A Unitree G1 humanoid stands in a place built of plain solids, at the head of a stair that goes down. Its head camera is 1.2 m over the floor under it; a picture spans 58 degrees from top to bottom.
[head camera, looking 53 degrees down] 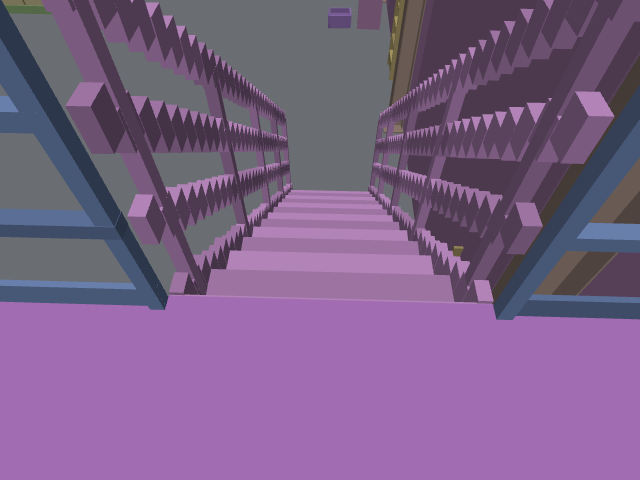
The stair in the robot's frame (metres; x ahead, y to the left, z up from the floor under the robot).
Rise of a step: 0.21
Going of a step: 0.24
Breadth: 1.02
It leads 2 degrees to the right of straight ahead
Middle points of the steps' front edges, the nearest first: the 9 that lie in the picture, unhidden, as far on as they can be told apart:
0.68 -0.03 0.00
0.91 -0.04 -0.21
1.15 -0.05 -0.41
1.38 -0.05 -0.62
1.62 -0.06 -0.83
1.85 -0.07 -1.04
2.09 -0.08 -1.24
2.33 -0.08 -1.45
2.56 -0.09 -1.66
